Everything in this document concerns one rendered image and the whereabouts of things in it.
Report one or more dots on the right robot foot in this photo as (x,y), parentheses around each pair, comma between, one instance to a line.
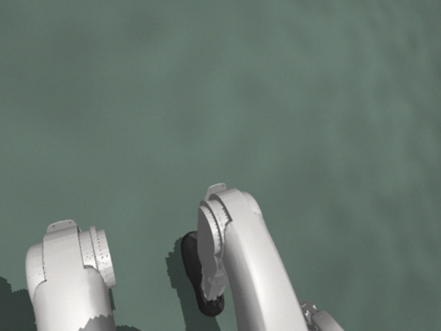
(193,270)

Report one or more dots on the right robot hand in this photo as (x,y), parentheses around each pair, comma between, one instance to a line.
(321,320)

